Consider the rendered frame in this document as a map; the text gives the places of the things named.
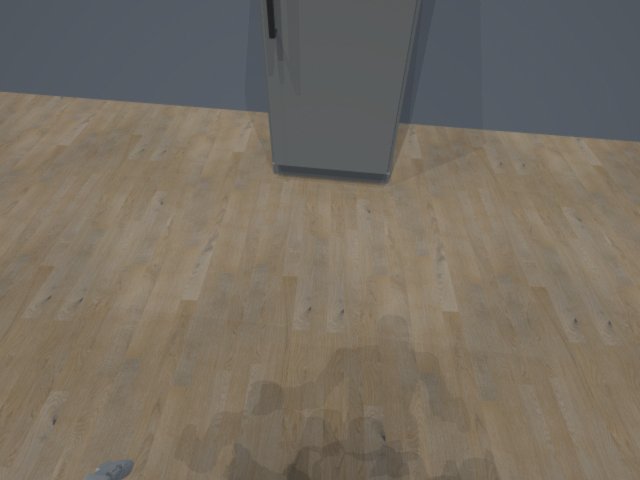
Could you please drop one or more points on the robot left hand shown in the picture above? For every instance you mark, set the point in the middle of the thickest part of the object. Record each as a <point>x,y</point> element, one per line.
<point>112,470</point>

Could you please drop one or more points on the fridge door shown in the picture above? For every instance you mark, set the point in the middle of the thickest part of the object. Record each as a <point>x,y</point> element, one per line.
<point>334,73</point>

